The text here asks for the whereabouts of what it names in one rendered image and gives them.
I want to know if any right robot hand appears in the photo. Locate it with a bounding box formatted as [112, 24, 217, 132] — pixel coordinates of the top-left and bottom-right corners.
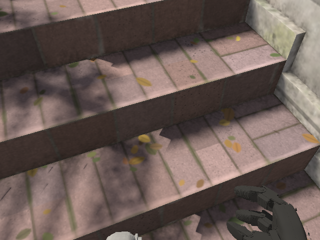
[226, 185, 310, 240]

